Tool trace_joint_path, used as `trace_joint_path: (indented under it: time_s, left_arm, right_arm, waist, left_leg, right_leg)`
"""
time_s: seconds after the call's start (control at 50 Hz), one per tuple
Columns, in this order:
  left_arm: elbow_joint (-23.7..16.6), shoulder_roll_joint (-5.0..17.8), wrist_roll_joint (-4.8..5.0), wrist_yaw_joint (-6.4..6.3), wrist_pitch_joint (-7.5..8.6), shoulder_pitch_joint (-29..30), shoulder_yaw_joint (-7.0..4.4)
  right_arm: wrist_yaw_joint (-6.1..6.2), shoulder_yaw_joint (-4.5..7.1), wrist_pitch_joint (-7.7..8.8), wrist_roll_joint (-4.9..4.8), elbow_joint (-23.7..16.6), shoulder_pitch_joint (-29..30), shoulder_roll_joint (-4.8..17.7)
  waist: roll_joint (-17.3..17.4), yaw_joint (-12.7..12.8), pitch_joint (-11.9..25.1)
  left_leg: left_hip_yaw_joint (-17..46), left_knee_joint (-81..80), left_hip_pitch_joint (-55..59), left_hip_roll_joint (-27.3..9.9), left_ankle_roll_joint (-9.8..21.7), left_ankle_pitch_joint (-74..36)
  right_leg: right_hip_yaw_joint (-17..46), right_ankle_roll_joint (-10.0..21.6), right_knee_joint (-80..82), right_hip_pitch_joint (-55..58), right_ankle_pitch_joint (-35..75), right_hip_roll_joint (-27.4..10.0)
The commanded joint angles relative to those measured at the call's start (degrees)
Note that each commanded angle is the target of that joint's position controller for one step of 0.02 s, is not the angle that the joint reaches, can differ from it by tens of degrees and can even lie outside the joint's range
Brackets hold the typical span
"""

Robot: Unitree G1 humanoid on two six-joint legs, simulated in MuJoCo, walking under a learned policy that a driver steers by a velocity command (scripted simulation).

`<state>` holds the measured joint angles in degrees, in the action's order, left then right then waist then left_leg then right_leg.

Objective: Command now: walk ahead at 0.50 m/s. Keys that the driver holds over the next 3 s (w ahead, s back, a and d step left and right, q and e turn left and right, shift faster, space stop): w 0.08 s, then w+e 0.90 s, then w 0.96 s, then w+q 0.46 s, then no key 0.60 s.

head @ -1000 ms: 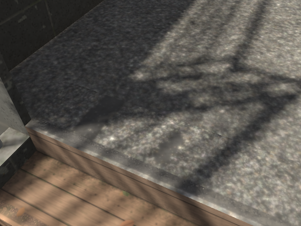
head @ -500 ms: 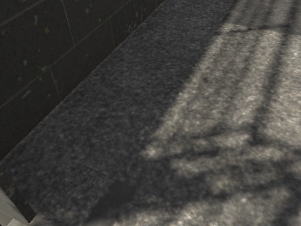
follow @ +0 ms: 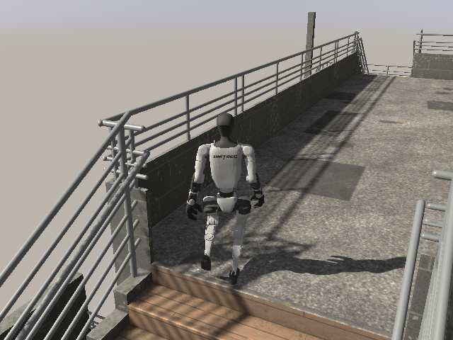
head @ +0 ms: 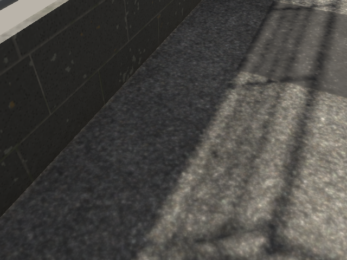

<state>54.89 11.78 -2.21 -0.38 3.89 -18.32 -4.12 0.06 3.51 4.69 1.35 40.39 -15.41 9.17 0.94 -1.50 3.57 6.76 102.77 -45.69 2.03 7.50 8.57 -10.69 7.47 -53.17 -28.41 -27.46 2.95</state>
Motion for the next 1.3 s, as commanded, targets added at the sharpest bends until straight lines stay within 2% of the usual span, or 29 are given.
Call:
trace_joint_path:
  time_s: [0.02,0.04,0.08,0.18,0.26,0.3,0.32,0.34,0.36,0.38,0.4,0.42,0.46,0.54,0.6,0.66,0.72,0.78,0.82,0.84,0.86,0.88,0.9,0.94,0.96,1.0,1.06,1.14,1.3]
  left_arm:
    - [-1.6,-1.6,0.41,1.00,3.31,2.5,1.19]
    - [-2.7,-0.8,1.29,0.44,3.45,4.4,1.04]
    - [-3.2,1.3,2.48,-0.35,4.15,-0.6,1.18]
    - [-3.5,4.9,1.76,-1.06,3.99,-12.6,-0.20]
    - [-4.9,6.4,1.76,-0.65,3.18,-11.8,-0.16]
    - [-5.6,8.3,1.54,-0.84,3.32,-9.7,-0.75]
    - [-6.6,8.5,2.05,-0.96,3.25,-8.0,-0.99]
    - [-9.1,6.1,2.21,-0.87,3.25,-7.4,-0.40]
    - [-11.6,-0.9,4.62,-0.74,2.72,-14.1,1.09]
    - [-10.8,5.2,3.17,-1.05,2.16,-12.3,-0.45]
    - [-12.4,5.5,2.63,-0.81,1.87,-6.5,-0.88]
    - [-13.5,5.0,2.33,-0.33,1.69,-3.3,-0.80]
    - [-14.3,4.1,0.83,0.97,0.19,-2.9,-0.78]
    - [-15.1,2.9,-0.05,2.04,-2.13,-0.5,-0.63]
    - [-17.3,3.3,0.22,2.53,-2.36,6.8,-0.47]
    - [-18.3,2.4,0.78,3.79,-2.47,12.0,0.32]
    - [-20.8,3.0,0.14,4.56,-2.50,17.7,0.52]
    - [-21.4,4.6,-0.14,4.19,-2.52,15.6,-0.17]
    - [-19.5,6.6,-0.16,3.44,-2.39,6.7,-1.13]
    - [-16.9,8.7,-0.97,2.55,-1.70,-2.8,-2.24]
    - [-16.1,14.8,-1.77,1.52,-1.62,-7.7,-3.92]
    - [-17.8,18.8,0.48,0.95,-1.94,-5.0,-4.89]
    - [-18.3,17.3,1.22,0.49,-2.56,-5.5,-4.71]
    - [-16.8,11.9,1.70,-0.14,-2.15,-1.6,-2.93]
    - [-16.2,10.1,2.05,-0.09,-1.77,0.3,-2.17]
    - [-17.2,8.3,1.52,0.38,-0.57,2.4,-1.28]
    - [-15.1,9.4,1.46,0.67,0.29,-1.5,-1.23]
    - [-12.0,10.7,2.58,0.78,0.13,-7.2,-1.54]
    - [-9.5,11.1,1.20,-0.15,0.62,-11.9,-0.82]
  right_arm:
    - [0.39,-2.41,-1.97,0.55,-4.5,-3.3,-2.2]
    - [-0.06,-2.22,-1.96,1.21,-5.5,0.1,0.0]
    - [-1.35,-1.22,-1.39,0.04,-4.6,3.9,3.1]
    - [-3.16,-1.93,-0.96,-0.66,-6.5,16.5,0.1]
    - [-2.30,-1.10,-0.26,-0.55,-6.8,16.7,2.4]
    - [-0.96,0.56,0.43,-0.41,-4.3,7.5,6.1]
    - [-0.19,1.38,1.01,0.24,-2.5,0.1,7.7]
    - [0.87,2.45,1.32,1.69,-1.7,-7.9,11.4]
    - [0.92,2.94,1.63,3.76,-2.6,-7.6,15.4]
    - [0.59,2.55,0.84,1.86,-3.6,-5.4,11.5]
    - [0.53,1.45,0.98,1.01,-3.7,-1.2,7.8]
    - [0.17,0.89,1.42,0.63,-2.8,0.0,5.9]
    - [0.51,0.08,2.40,-0.30,-1.2,-0.8,4.2]
    - [0.70,0.77,3.44,-0.30,1.2,-3.0,7.2]
    - [0.30,0.68,3.00,0.15,2.9,-4.9,8.3]
    - [0.11,0.92,2.81,0.42,3.5,-4.9,9.4]
    - [1.11,1.05,2.91,-0.50,5.8,-8.1,10.5]
    - [1.67,1.58,1.52,-0.52,6.9,-8.1,14.2]
    - [1.95,2.01,-0.31,0.04,6.9,-8.2,16.0]
    - [2.02,1.93,-0.86,-0.06,6.2,-8.6,15.5]
    - [1.68,0.69,-0.60,-0.64,2.6,-10.2,10.6]
    - [0.79,0.77,-0.25,-0.46,-1.2,-7.9,10.0]
    - [0.30,0.79,0.07,-0.12,-3.0,-2.2,11.0]
    - [0.18,-0.13,1.10,-0.25,-3.0,-1.0,9.7]
    - [0.37,-0.61,0.50,0.75,-2.7,-1.8,9.4]
    - [-0.28,-0.64,-1.54,1.93,-0.8,-5.5,9.5]
    - [-1.12,-0.80,-3.02,1.67,-1.1,-2.3,8.6]
    - [-1.17,-1.07,-3.32,1.01,-2.7,7.6,8.9]
    - [-2.47,-1.24,-2.20,0.19,-5.4,18.7,8.6]
  waist:
    - [-0.7,-5.0,-9.0]
    - [-0.5,-4.9,-9.4]
    - [-2.7,-1.6,-6.3]
    - [-3.8,6.4,-4.6]
    - [-7.5,4.5,-2.8]
    - [-9.4,-0.6,1.0]
    - [-8.2,-4.7,4.0]
    - [-3.4,-7.3,10.4]
    - [11.9,-2.3,17.4]
    - [5.5,-3.2,16.8]
    - [1.9,-1.4,7.6]
    - [-0.2,-0.7,3.0]
    - [2.1,1.8,-1.5]
    - [3.4,3.3,-4.1]
    - [3.9,2.3,-7.1]
    - [4.5,0.6,-7.7]
    - [2.0,-0.9,-9.5]
    - [3.2,1.1,-7.6]
    - [5.2,5.1,-0.9]
    - [2.8,8.8,4.9]
    - [-5.9,8.8,12.5]
    - [-13.9,6.4,15.6]
    - [-7.9,8.2,12.6]
    - [-0.3,3.6,2.0]
    - [1.1,0.8,0.4]
    - [-1.5,-0.6,1.7]
    - [-1.9,0.4,-1.6]
    - [-3.1,3.5,-6.0]
    - [-4.7,7.5,-8.1]
  left_leg:
    - [0.7,-11.0,-8.7,-2.5,-0.4,1.3]
    - [-1.5,-23.9,-2.9,-3.9,-1.9,-4.3]
    - [-7.8,-34.9,1.5,-5.8,-3.0,-9.7]
    - [-12.6,-60.9,2.7,-3.2,-4.4,-9.7]
    - [-13.3,-69.9,14.4,0.8,-2.9,-5.5]
    - [-11.5,-74.6,26.6,2.3,-1.3,-1.8]
    - [-9.2,-78.4,37.7,-0.2,-0.2,-4.8]
    - [-0.4,-76.4,51.3,-10.6,1.6,2.0]
    - [26.0,-76.6,68.0,-29.1,10.1,-3.1]
    - [32.9,-83.2,61.7,-27.9,11.2,3.3]
    - [22.6,-85.4,52.4,-24.7,8.8,4.4]
    - [15.2,-87.2,46.3,-22.0,6.6,1.0]
    - [6.1,-90.6,38.1,-18.1,3.1,-1.3]
    - [-2.8,-93.6,36.5,-16.7,2.4,-9.0]
    - [-9.2,-94.8,36.7,-15.3,1.9,-12.6]
    - [-15.7,-95.5,35.7,-12.9,0.1,-12.6]
    - [-17.4,-95.9,41.0,-15.7,-0.9,-17.2]
    - [-20.1,-86.9,49.6,-17.6,-1.7,-39.2]
    - [-21.9,-70.0,51.6,-17.4,-1.9,-50.8]
    - [-22.8,-55.9,45.4,-16.0,-3.5,-42.9]
    - [-22.7,-37.7,26.2,-12.3,-5.6,-14.6]
    - [-14.1,-20.6,7.6,0.0,-8.3,23.1]
    - [-5.3,-17.4,0.4,-2.7,-7.9,18.6]
    - [-5.2,-26.1,3.3,-7.5,-7.6,10.3]
    - [-4.4,-30.0,7.4,-8.9,-7.9,10.2]
    - [-5.2,-33.6,11.9,-9.5,-8.5,10.4]
    - [-7.0,-40.6,10.1,-9.6,-9.2,5.3]
    - [-6.3,-52.3,5.6,-9.6,-9.1,-6.0]
    - [-8.6,-67.1,7.1,-5.6,-6.0,-8.6]
  right_leg:
    - [20.1,2.3,34.1,-1.9,6.9,-11.5]
    - [15.8,2.1,36.5,-4.3,10.2,-9.7]
    - [13.1,3.4,41.7,3.2,25.9,-9.0]
    - [15.8,2.4,43.4,29.0,44.0,-10.2]
    - [14.9,1.9,35.6,34.2,64.3,-11.4]
    - [15.7,1.2,24.9,33.1,69.9,-11.3]
    - [15.1,0.8,15.7,27.1,62.9,-10.4]
    - [14.8,1.1,2.4,16.0,44.3,-8.3]
    - [11.1,-1.7,-18.3,-5.5,0.1,0.3]
    - [14.8,-1.5,-24.4,-9.6,1.0,-0.7]
    - [16.0,-2.0,-23.5,-10.5,7.2,-2.9]
    - [15.8,-2.4,-21.5,-10.0,9.5,-4.3]
    - [15.6,-3.6,-18.3,-8.0,11.2,-5.8]
    - [14.5,-5.2,-15.3,-11.9,13.8,-7.3]
    - [13.2,-5.7,-9.0,-16.0,20.2,-8.1]
    - [9.0,-4.8,5.3,-9.3,28.0,-7.8]
    - [5.7,-2.6,13.6,-6.4,28.2,-6.8]
    - [3.1,0.6,16.8,-4.1,20.5,-3.3]
    - [2.2,3.5,19.0,5.9,12.4,1.8]
    - [4.3,5.3,22.7,19.2,13.8,2.7]
    - [24.5,9.7,22.2,38.1,8.4,-11.4]
    - [55.1,17.0,33.2,45.9,11.9,-22.0]
    - [51.8,15.9,36.2,45.2,15.5,-21.0]
    - [37.1,11.4,36.3,29.5,26.8,-17.3]
    - [32.9,9.5,37.5,22.8,30.0,-14.3]
    - [27.8,9.5,38.5,18.9,35.9,-11.6]
    - [24.8,8.4,41.6,15.9,35.8,-10.0]
    - [24.5,4.3,44.4,20.3,32.3,-10.1]
    - [23.4,3.9,40.8,30.9,40.9,-11.5]
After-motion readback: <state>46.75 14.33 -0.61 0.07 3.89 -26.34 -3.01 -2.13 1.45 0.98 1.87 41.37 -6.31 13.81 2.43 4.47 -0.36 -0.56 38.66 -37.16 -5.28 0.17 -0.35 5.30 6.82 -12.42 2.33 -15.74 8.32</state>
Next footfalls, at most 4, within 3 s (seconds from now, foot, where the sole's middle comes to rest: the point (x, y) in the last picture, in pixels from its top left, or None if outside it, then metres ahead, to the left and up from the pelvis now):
0.34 left None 0.38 0.09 -0.72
0.84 right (226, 238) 0.62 -0.20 -0.72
1.42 left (219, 163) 0.98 -0.21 -0.72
1.94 right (282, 142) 1.11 -0.54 -0.72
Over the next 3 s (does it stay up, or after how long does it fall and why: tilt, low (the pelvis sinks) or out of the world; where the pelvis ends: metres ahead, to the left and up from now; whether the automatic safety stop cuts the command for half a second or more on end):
stays up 1.40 -0.56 0.06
